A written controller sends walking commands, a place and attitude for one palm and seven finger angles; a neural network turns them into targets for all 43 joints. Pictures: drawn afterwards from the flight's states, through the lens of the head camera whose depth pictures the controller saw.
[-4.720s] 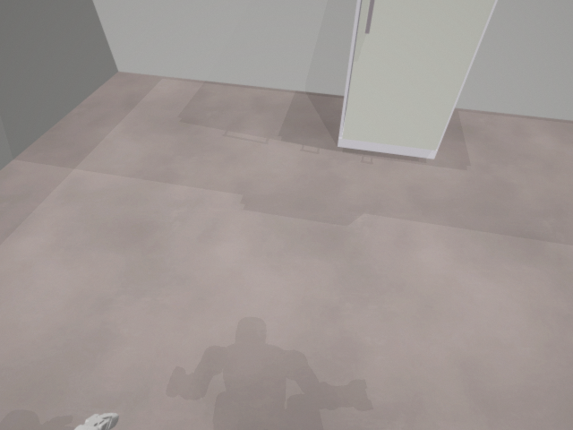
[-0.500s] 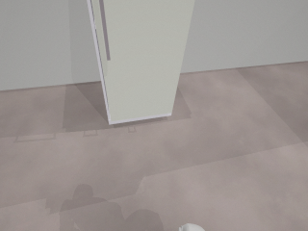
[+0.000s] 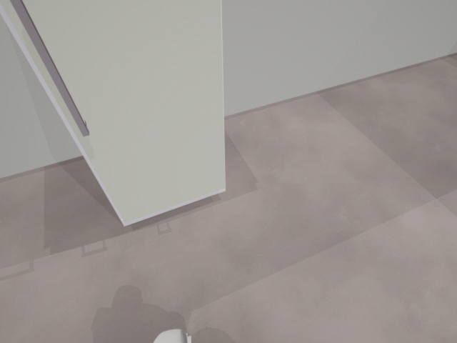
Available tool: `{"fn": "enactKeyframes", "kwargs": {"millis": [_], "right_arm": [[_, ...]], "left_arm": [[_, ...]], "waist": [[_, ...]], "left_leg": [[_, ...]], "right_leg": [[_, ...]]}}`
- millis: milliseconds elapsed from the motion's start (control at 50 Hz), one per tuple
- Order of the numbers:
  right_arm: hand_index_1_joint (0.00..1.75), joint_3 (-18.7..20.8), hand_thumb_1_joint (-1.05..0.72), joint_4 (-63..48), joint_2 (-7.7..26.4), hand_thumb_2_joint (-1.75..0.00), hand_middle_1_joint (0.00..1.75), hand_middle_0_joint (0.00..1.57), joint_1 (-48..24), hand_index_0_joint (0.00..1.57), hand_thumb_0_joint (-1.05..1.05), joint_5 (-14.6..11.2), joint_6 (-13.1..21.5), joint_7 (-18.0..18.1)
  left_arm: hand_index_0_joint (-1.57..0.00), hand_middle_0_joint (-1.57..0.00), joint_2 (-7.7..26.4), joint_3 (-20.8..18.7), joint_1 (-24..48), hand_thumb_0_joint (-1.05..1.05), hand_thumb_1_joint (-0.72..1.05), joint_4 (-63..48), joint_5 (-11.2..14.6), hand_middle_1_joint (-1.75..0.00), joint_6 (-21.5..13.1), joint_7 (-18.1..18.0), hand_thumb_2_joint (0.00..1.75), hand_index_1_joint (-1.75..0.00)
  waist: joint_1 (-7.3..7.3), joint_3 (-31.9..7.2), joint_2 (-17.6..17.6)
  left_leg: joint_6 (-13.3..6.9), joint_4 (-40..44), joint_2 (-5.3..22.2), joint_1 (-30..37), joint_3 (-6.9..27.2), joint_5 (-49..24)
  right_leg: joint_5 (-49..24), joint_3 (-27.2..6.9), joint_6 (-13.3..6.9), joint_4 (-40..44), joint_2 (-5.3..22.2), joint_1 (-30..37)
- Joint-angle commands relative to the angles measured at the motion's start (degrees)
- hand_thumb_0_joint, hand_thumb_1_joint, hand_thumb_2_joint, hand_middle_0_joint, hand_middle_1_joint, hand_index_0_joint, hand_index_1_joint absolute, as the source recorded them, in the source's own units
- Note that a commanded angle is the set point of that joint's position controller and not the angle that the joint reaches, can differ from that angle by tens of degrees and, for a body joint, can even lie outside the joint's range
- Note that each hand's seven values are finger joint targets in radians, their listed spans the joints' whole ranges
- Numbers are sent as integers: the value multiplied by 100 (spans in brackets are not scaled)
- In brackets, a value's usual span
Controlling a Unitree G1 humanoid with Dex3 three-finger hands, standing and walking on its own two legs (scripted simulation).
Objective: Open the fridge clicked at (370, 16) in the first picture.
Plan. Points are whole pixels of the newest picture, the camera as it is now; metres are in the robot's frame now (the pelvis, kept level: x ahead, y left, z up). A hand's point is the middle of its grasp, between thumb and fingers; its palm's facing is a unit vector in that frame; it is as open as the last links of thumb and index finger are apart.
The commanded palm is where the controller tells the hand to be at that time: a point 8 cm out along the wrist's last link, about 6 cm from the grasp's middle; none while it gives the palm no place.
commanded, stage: turn to face it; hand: left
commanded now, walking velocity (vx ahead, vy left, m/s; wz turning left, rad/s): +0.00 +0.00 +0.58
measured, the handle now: (54, 69) +0.71 +0.46 +0.11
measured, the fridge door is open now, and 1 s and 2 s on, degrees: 0 0 0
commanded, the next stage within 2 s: take the last steps up to it in 0.70 s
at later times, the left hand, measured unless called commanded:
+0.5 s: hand out of the picture +0.10 +0.26 -0.17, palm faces +0.23 -0.95 -0.23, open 7.4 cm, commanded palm none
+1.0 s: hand out of the picture +0.07 +0.18 -0.15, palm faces +0.38 -0.89 -0.25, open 7.3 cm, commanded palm none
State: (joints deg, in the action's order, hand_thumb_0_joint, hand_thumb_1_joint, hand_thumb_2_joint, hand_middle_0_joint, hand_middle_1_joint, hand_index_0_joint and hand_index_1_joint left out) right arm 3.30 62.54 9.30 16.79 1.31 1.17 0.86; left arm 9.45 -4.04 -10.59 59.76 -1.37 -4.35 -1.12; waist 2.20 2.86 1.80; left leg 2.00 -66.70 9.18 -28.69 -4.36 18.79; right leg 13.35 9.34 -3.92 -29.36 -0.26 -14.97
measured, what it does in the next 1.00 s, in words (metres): walks ahead, turning left: left foot, then right foot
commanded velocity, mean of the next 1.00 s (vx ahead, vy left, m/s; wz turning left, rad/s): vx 0.07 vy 0.01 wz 0.30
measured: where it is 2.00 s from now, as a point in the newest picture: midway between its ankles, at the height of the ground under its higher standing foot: (204, 314)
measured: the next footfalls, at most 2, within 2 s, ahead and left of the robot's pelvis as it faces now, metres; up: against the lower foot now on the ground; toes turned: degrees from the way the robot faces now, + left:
left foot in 0.22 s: +0.19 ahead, +0.15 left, +0.00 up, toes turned +15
right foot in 0.72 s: +0.16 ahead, -0.09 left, +0.00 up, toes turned +10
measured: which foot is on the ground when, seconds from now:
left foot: up 0.00-0.20, down 0.22-0.72, up 0.74-1.00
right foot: down 0.00-0.24, up 0.26-0.70, down 0.72-1.00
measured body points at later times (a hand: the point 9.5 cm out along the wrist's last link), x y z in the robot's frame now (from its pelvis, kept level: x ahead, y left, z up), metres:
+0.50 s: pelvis +0.09 +0.05 +0.00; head +0.12 +0.07 +0.45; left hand +0.09 +0.31 -0.15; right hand +0.22 -0.17 -0.14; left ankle +0.15 +0.14 -0.73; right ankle +0.10 -0.11 -0.67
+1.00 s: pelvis +0.11 -0.01 +0.01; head +0.13 -0.03 +0.46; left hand +0.05 +0.22 -0.13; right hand +0.22 -0.23 -0.15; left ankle +0.03 +0.13 -0.67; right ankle +0.12 -0.10 -0.73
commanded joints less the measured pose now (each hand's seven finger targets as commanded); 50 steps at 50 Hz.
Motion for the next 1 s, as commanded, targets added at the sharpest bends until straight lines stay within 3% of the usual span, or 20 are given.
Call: {"fn": "enactKeyframes", "kwargs": {"millis": [0, 120, 180, 200, 220, 240, 260, 320, 460, 540, 640, 660, 680, 700, 720, 740, 760, 800, 920, 980], "right_arm": [[30, -72, -90, -199, -77, -90, 30, 20, 526, 20, 0, -18, -95, -91], [30, -73, -90, -642, 201, -90, 30, 20, -466, 20, 0, -39, -54, -174], [30, 12, -90, -589, 556, -90, 30, 20, 60, 20, 0, 0, -49, -173], [30, 111, -90, -621, 1043, -90, 30, 20, 379, 20, 0, 60, -18, -139], [30, 170, -90, -635, 1445, -90, 30, 20, 577, 20, 0, 48, -66, -105], [30, 158, -90, -641, 1449, -90, 30, 20, 467, 20, 0, 22, -86, -23], [30, 165, -90, -751, 1407, -90, 30, 20, 194, 20, 0, 13, -96, 12], [30, 74, -90, -974, 1017, -90, 30, 20, -484, 20, 0, 0, -43, 25], [30, 159, -90, -1005, 1063, -90, 30, 20, -413, 20, 0, -4, -92, 3], [30, 211, -90, -980, 1141, -90, 30, 20, -429, 20, 0, 22, -175, -18], [30, 238, -90, -1000, 1135, -90, 30, 20, -624, 20, 0, -1, -238, -56], [30, 229, -90, -1033, 1034, -90, 30, 20, -663, 20, 0, -36, -242, -74], [30, 192, -90, -1058, 743, -90, 30, 20, -586, 20, 0, -81, -250, -106], [30, 126, -90, -1225, 451, -90, 30, 20, -617, 20, 0, -93, -260, -125], [30, 208, -90, -1220, 807, -90, 30, 20, -771, 20, 0, -23, -361, -116], [30, 239, -90, -1132, 776, -90, 30, 20, -764, 20, 0, -12, -419, -126], [30, 234, -90, -1037, 722, -90, 30, 20, -616, 20, 0, -16, -440, -140], [30, 176, -90, -843, 569, -90, 30, 20, -267, 20, 0, -1, -415, -151], [30, 102, -90, -925, 543, -90, 30, 20, -862, 20, 0, 39, -251, -198], [30, 63, -90, -928, 503, -90, 30, 20, -1014, 20, 0, 21, -175, -223]], "left_arm": [[-20, -20, 566, 78, -339, 0, 90, -87, 18, -30, -21, -3, 90, -30], [-20, -20, 859, 21, -507, 0, 90, -40, 4, -30, 115, -38, 90, -30], [-20, -20, 890, -42, -508, 0, 90, -128, 33, -30, 258, -75, 90, -30], [-20, -20, 683, -44, -739, 0, 90, -229, 94, -30, 303, -49, 90, -30], [-20, -20, 533, 1, -805, 0, 90, -382, 116, -30, 331, -46, 90, -30], [-20, -20, 585, 17, -629, 0, 90, -454, 63, -30, 395, -77, 90, -30], [-20, -20, 585, -8, -403, 0, 90, -490, 47, -30, 411, -71, 90, -30], [-20, -20, 548, -56, -454, 0, 90, -392, 12, -30, 435, 3, 90, -30], [-20, -20, 518, -59, -415, 0, 90, -547, 4, -30, 564, -17, 90, -30], [-20, -20, 466, -23, -306, 0, 90, -670, 24, -30, 589, -40, 90, -30], [-20, -20, 499, 7, -800, 0, 90, -561, 59, -30, 537, -74, 90, -30], [-20, -20, 603, -1, -997, 0, 90, -520, 46, -30, 492, -89, 90, -30], [-20, -20, 901, -40, -1039, 0, 90, -541, -12, -30, 433, -122, 90, -30], [-20, -20, 1389, -112, -827, 0, 90, -662, -59, -30, 416, -134, 90, -30], [-20, -20, 1408, -127, -575, 0, 90, -826, 1, -30, 397, -142, 90, -30], [-20, -20, 1282, -109, -247, 0, 90, -870, -9, -30, 411, -150, 90, -30], [-20, -20, 1107, -79, -50, 0, 90, -904, -11, -30, 414, -160, 90, -30], [-20, -20, 907, -9, -39, 0, 90, -858, -7, -30, 346, -115, 90, -30], [-20, -20, 932, -31, -1197, 0, 90, -311, -29, -30, 192, -24, 90, -30], [-20, -20, 992, -39, -1423, 0, 90, -130, -59, -30, 154, 10, 90, -30]], "waist": [[52, -40, -716], [-243, 135, -867], [21, -176, -61], [72, -547, 1190], [89, -672, 1960], [115, -922, 1557], [39, -766, 1242], [-182, -579, 425], [-113, -643, 229], [-59, -552, 563], [-303, -555, 609], [-414, -560, 376], [-415, -473, -528], [-362, -224, -1809], [-438, -114, -1746], [-269, 160, -1430], [-112, 257, -986], [-33, 101, -872], [-604, 57, -1046], [-680, 62, -1149]], "left_leg": [[81, 1066, 0, 251, 36, -466], [-10, 2529, -229, 532, -144, -527], [-99, 3651, -292, 1840, -72, -1679], [-552, 4102, 537, 2491, 1154, -3210], [-1229, 4625, 1499, 2619, 2282, -4014], [-1361, 4854, 1494, 2548, 2592, -3144], [-1314, 4887, 1366, 2324, 2564, -2504], [-1082, 5060, 750, 1754, 1632, -1751], [-1221, 5179, 594, 1826, 1640, -1334], [-1246, 5160, 574, 1655, 1810, -887], [-997, 4939, 282, 1049, 1837, -610], [-799, 4625, 77, 712, 1685, -557], [-429, 3765, -448, 95, 1159, -107], [-60, 2684, -1131, -437, 380, 678], [-103, 1626, -912, -124, 666, 1061], [-118, 889, -904, -64, 722, 854], [-104, 494, -822, -100, 680, 658], [-4, 340, -766, -101, 525, 230], [65, 1477, -555, -379, 226, 331], [-17, 2019, -539, -274, 118, 484]], "right_leg": [[-1819, -607, -400, 1583, 1547, -275], [-2054, -376, -242, 1127, 1808, 381], [-1458, -9, 146, -220, 1584, 129], [-160, 275, 521, -1404, 949, -515], [2560, 180, 710, -2802, 404, -1037], [2520, -511, 676, -3465, 410, -1274], [2181, -708, 685, -3814, 518, -1575], [1173, -825, 746, -3685, 664, -1425], [1083, -764, 814, -2708, 551, -1256], [1251, -722, 753, -1959, 427, -932], [514, -584, 628, -353, 229, 254], [63, -669, 589, 515, 327, 821], [452, -1554, 326, 1325, 1147, 1168], [515, -2794, -266, 1800, 2391, 878], [643, -2823, -522, 1953, 2671, -110], [624, -2597, -532, 1935, 2385, -499], [137, -2202, -455, 1757, 2151, -526], [-605, -1379, -233, 1422, 1696, -47], [212, -1627, -347, 1685, 1880, 1171], [536, -1711, -446, 1786, 1959, 1350]]}}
